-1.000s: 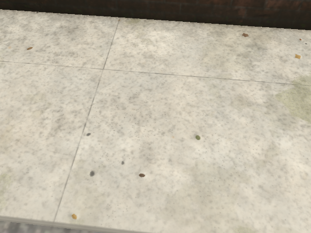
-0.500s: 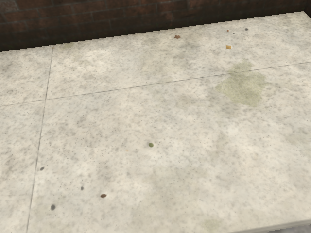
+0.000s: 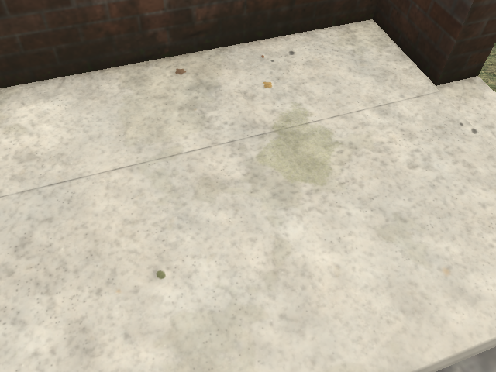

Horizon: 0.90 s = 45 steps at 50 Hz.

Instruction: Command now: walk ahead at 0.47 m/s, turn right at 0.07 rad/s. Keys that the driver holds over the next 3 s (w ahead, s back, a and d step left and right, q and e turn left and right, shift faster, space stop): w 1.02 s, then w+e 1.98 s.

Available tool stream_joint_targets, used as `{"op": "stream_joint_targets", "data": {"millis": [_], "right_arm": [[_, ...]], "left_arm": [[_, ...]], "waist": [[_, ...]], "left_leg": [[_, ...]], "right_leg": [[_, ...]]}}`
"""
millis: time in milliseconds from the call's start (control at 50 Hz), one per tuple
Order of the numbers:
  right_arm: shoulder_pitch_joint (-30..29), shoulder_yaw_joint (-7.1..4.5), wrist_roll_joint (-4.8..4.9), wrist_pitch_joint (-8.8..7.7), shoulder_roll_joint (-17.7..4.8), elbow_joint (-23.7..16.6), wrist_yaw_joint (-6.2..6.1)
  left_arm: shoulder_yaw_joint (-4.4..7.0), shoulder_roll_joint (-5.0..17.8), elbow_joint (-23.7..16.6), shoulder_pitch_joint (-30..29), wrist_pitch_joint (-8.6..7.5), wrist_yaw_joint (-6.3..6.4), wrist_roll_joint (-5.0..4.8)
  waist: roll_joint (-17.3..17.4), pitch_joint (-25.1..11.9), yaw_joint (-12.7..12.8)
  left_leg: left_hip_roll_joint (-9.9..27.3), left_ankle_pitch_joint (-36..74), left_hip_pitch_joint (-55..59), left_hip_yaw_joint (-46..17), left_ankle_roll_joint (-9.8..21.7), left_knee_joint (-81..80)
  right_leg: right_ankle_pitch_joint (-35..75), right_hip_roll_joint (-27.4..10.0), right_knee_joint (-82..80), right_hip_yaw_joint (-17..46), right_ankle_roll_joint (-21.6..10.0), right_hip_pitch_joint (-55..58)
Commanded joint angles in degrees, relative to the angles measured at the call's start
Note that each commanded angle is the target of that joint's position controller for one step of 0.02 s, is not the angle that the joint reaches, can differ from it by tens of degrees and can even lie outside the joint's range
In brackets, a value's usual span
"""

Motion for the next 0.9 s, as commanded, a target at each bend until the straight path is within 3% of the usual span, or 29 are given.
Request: {"op": "stream_joint_targets", "data": {"millis": [20, 60, 80, 100, 120, 140, 160, 180, 200, 220, 240, 260, 320, 400, 460, 540, 620, 640, 660, 680, 700, 720, 740, 760, 780, 800, 820, 860, 900], "right_arm": [[0.3, -1.95, 0.65, -0.35, -11.1, -2.7, -0.24], [0.5, -2.10, 0.84, 0.19, -11.7, -2.5, -0.33], [0.1, -2.29, 0.80, 0.49, -12.4, -2.6, -0.41], [-0.5, -2.39, 0.82, 0.81, -12.9, -2.8, -0.49], [-0.6, -2.03, 0.50, 1.06, -12.1, -3.1, -0.58], [-0.9, -0.99, -0.89, 0.91, -9.8, -4.9, -0.63], [6.9, 1.40, -0.49, -0.28, -1.5, -5.7, -0.26], [3.4, -0.17, 0.90, -1.44, -8.2, -5.0, 0.11], [-2.2, -1.06, 2.02, -1.98, -11.0, -7.1, 0.33], [-5.3, -0.90, 1.55, -2.13, -10.3, -7.7, 0.09], [-6.5, -1.13, 0.52, -1.91, -9.6, -7.9, -0.07], [-5.3, -1.26, 0.28, -1.25, -8.8, -7.7, -0.02], [-4.8, -0.89, -0.02, 0.63, -6.2, -7.8, -0.12], [-12.8, -0.74, -0.90, 0.79, -6.0, -10.7, -0.03], [-19.2, -0.15, -0.67, 0.06, -5.1, -12.5, 0.69], [-25.7, 0.11, -0.02, -0.40, -5.6, -15.2, 1.81], [-24.3, -0.55, 0.04, -0.84, -7.8, -16.2, 2.70], [-19.9, -1.28, -0.02, -0.90, -9.0, -15.1, 2.52], [-11.0, -2.70, -0.16, -0.84, -11.6, -12.5, 2.02], [-0.5, -3.91, -0.76, -0.64, -16.0, -10.6, 1.35], [1.9, -4.55, -0.89, -0.34, -19.2, -9.5, 1.73], [1.6, -3.03, -0.21, -0.43, -13.4, -10.1, 1.83], [-2.5, -2.36, -0.27, -0.56, -11.6, -10.7, 1.69], [-6.7, -2.01, -0.58, -0.56, -10.7, -11.5, 1.66], [-9.3, -1.70, -1.07, -0.66, -9.3, -11.8, 1.78], [-10.5, -1.35, -1.67, -0.94, -8.2, -12.0, 1.85], [-10.9, -1.31, -1.57, -1.17, -7.7, -11.8, 1.94], [-10.1, -1.57, -1.10, -1.67, -8.6, -10.9, 1.78], [-8.7, -1.92, -1.01, -1.59, -9.7, -9.9, 1.21]], "left_arm": [[-0.26, 1.6, -7.1, -9.8, -1.11, -0.92, -0.60], [0.15, 3.1, -7.8, -9.8, -1.21, -1.39, -0.70], [0.64, 4.3, -7.5, -8.0, -1.24, -1.46, -0.61], [1.49, 5.9, -6.3, -3.2, -1.17, -1.28, -0.40], [2.84, 8.3, -3.7, 5.7, -0.96, -0.85, -0.37], [4.03, 12.3, -1.6, 16.8, -0.60, -0.08, 0.31], [4.60, 16.6, -0.2, 19.7, -0.36, -0.51, 0.84], [3.05, 10.6, -0.3, 19.5, -0.36, -0.64, 0.63], [2.19, 8.7, -0.7, 14.7, -0.48, -0.58, 0.47], [1.79, 7.8, -1.3, 10.6, -0.53, -0.61, 0.54], [1.51, 6.7, -1.5, 7.6, -0.63, -0.86, 0.95], [1.17, 5.6, -1.6, 5.8, -0.92, -0.96, 1.43], [1.36, 5.7, -0.4, 5.1, -2.06, -1.06, 0.69], [1.79, 7.2, 1.8, 7.8, -2.03, -0.12, 0.74], [1.96, 8.4, 3.1, 10.2, -1.62, 0.44, 0.34], [2.25, 9.6, 5.8, 14.8, -0.77, 0.70, -0.29], [2.66, 10.6, 7.0, 15.0, 0.55, 1.18, -0.46], [2.68, 11.0, 6.9, 13.9, 0.90, 1.28, -0.37], [2.14, 9.8, 6.8, 13.7, 1.24, 1.43, 0.00], [0.85, 7.0, 5.3, 14.7, 1.19, 1.66, 1.25], [-1.03, -0.1, 5.1, 22.4, -0.09, 0.98, 0.64], [0.17, 6.0, 5.7, 18.4, -1.23, 0.78, -0.54], [0.97, 8.7, 3.8, 12.9, -1.85, 0.59, -1.78], [0.80, 8.3, 3.1, 9.9, -1.98, 0.94, -1.39], [1.04, 7.8, 2.8, 8.4, -1.78, 1.18, -0.33], [1.21, 7.2, 3.1, 9.6, -1.19, 1.17, -0.07], [1.14, 6.2, 3.6, 10.9, -0.55, 1.18, -0.10], [0.91, 4.8, 3.6, 10.8, 0.43, 1.32, 0.07], [0.85, 4.5, 2.3, 7.0, 0.74, 1.46, 0.56]], "waist": [[9.1, 4.1, -0.2], [9.4, 4.1, 1.3], [9.9, 2.9, 2.9], [9.8, -0.4, 6.1], [8.9, -6.0, 10.5], [3.2, -14.8, 14.7], [-14.9, -24.5, 10.3], [-10.5, -22.7, 12.2], [-7.7, -12.7, 11.4], [-2.5, -7.9, 9.7], [-0.6, -4.6, 7.9], [-1.6, -3.8, 5.8], [-1.7, -1.7, 3.5], [0.1, 1.7, 4.9], [0.2, 2.9, 7.2], [0.2, 4.0, 9.4], [-1.7, 2.0, 7.2], [-2.2, -0.8, 4.4], [-1.4, -6.7, 0.4], [5.0, -15.8, -2.9], [20.5, -22.4, 1.6], [14.2, -20.6, -1.3], [11.0, -12.4, -0.7], [6.1, -7.8, 1.2], [5.1, -4.6, 2.7], [6.6, -4.2, 4.6], [7.1, -4.1, 5.5], [6.7, -2.8, 6.2], [5.5, -0.8, 5.6]], "left_leg": [[13.3, 17.0, -4.5, -6.7, 9.0, -4.0], [15.3, 21.6, -1.0, -7.0, 8.2, -1.9], [15.6, 29.1, 0.3, -6.5, 7.6, 0.9], [14.6, 39.5, 0.3, -4.6, 6.7, 7.1], [12.0, 45.1, -3.0, -2.2, 5.3, 17.7], [9.2, 31.0, -15.5, -0.4, 3.3, 35.5], [-1.0, -11.0, -35.3, -0.7, 0.4, 55.4], [1.0, -16.2, -40.8, -7.2, 1.2, 62.1], [3.8, -11.9, -44.9, -5.4, 2.0, 63.3], [6.3, -6.8, -43.1, -4.0, 2.0, 60.9], [7.8, -3.7, -41.1, -3.6, 1.7, 57.7], [9.2, -1.5, -37.8, -4.1, 1.6, 55.9], [10.0, 1.5, -35.9, -3.4, 0.3, 51.1], [10.0, 13.7, -40.5, -3.0, -1.4, 38.5], [7.7, 22.1, -37.6, -0.9, -1.3, 27.2], [6.1, 21.6, -38.1, -0.7, -0.3, 20.4], [4.0, 12.8, -33.9, 0.4, 2.6, 16.8], [2.0, 11.8, -27.1, 2.3, 3.8, 15.7], [1.0, 12.7, -14.5, 3.3, 5.5, 15.7], [11.4, 15.3, 3.4, -8.4, 9.2, 17.9], [22.9, 0.3, 21.7, -36.3, 17.9, 10.7], [22.1, -7.3, 20.5, -40.6, 16.1, 5.6], [20.6, -5.4, 13.6, -32.3, 13.7, 4.5], [18.7, 0.9, 5.3, -26.0, 12.5, 3.4], [16.9, 6.9, -1.4, -21.6, 12.4, 1.9], [15.3, 10.7, -5.4, -18.4, 12.0, 0.5], [14.2, 12.1, -7.3, -16.2, 12.2, -1.1], [13.8, 15.4, -9.8, -12.7, 13.0, -3.4], [13.6, 18.1, -9.6, -10.3, 13.3, -5.0]], "right_leg": [[2.6, 2.3, -5.7, -2.4, -0.7, 3.7], [-0.1, 2.7, -8.1, -2.0, -2.5, 5.2], [-1.8, 3.7, -8.8, -2.6, -3.5, 8.6], [-2.3, 5.2, -10.0, -3.9, -4.9, 16.2], [-1.7, 6.0, -10.5, -4.5, -6.8, 28.8], [-1.0, -4.3, -7.9, 6.3, -10.4, 47.3], [-15.7, -18.4, -15.4, 35.0, -19.1, 63.5], [-20.1, -17.7, -20.7, 40.5, -17.9, 60.8], [-16.2, -15.6, -21.3, 31.3, -15.4, 53.2], [-9.2, -13.2, -22.4, 24.4, -14.3, 44.6], [-4.2, -10.9, -24.1, 19.7, -13.8, 37.7], [-2.0, -9.4, -26.0, 16.7, -13.6, 33.4], [0.3, -8.2, -30.6, 11.8, -14.7, 27.4], [2.0, -7.0, -32.9, 7.0, -14.2, 27.5], [2.0, -5.4, -33.0, 3.2, -12.4, 27.5], [1.2, -8.1, -30.6, 3.6, -11.9, 34.3], [11.7, -10.5, -24.2, 4.3, -9.8, 41.4], [21.4, -9.2, -18.7, 3.0, -8.8, 41.4], [26.7, -6.0, -7.9, 0.6, -7.2, 38.3], [11.7, -2.5, 10.5, -2.0, -5.0, 26.5], [-27.5, 8.4, 29.4, -0.4, -1.3, 3.2], [-31.0, 6.2, 35.7, 7.3, -2.1, -3.4], [-26.1, 3.4, 36.1, 6.0, -2.9, -6.9], [-20.6, 0.3, 33.5, 4.0, -2.9, -5.1], [-17.3, -1.5, 30.2, 3.5, -2.6, -2.9], [-15.0, -3.0, 28.4, 4.0, -2.5, 0.8], [-14.0, -3.3, 26.9, 3.8, -2.2, 2.8], [-12.1, -3.9, 23.8, 3.1, -1.2, 2.7], [-7.3, -4.3, 18.8, 2.9, 0.0, -0.9]]}}
Next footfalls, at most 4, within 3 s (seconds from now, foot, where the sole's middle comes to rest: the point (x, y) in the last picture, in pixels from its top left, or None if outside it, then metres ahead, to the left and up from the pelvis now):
0.12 right None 0.25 -0.14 -0.78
0.66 left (193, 343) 0.55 0.10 -0.78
1.24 right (265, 241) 0.86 -0.13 -0.78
1.72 left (213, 168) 1.17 0.02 -0.78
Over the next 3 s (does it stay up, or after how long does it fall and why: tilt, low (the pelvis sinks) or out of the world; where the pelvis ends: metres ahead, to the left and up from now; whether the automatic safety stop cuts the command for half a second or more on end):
stays up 1.48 -0.43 0.00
